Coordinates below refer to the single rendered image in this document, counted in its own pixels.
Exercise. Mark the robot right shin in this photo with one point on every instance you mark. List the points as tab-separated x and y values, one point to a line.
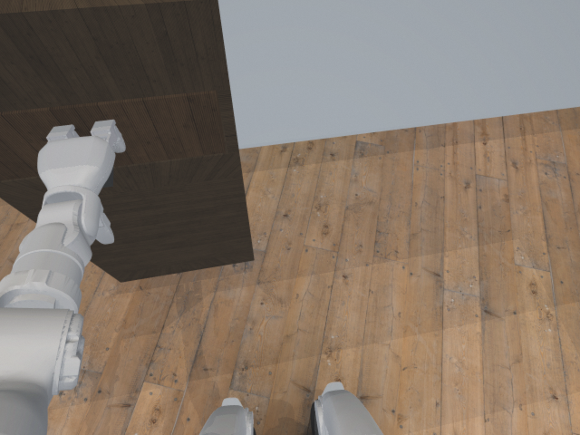
333	386

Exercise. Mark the robot left hand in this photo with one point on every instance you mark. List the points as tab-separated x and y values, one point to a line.
70	160

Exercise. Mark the robot left upper arm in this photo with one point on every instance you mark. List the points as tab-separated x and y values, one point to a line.
40	355

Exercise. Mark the drawer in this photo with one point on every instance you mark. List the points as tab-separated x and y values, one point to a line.
155	128

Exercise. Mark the handle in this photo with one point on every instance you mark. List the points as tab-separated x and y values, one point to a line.
109	182

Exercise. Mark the robot left forearm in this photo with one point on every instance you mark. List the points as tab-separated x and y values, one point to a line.
49	268

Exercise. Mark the cabinet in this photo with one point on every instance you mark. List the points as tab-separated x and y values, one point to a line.
169	216

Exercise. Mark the robot right thigh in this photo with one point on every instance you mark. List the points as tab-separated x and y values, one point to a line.
341	413

